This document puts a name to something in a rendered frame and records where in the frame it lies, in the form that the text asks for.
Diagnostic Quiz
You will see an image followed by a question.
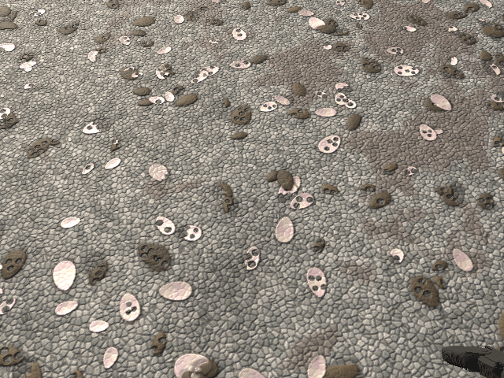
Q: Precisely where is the robot right hand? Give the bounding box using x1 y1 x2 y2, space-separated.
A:
442 346 504 378

